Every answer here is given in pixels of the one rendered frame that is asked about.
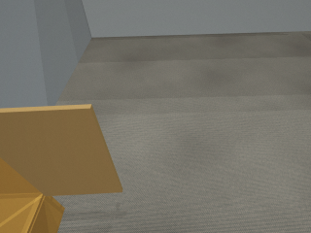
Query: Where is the cupboard door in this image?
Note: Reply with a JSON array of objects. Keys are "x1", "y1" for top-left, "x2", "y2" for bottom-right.
[{"x1": 0, "y1": 104, "x2": 123, "y2": 196}]

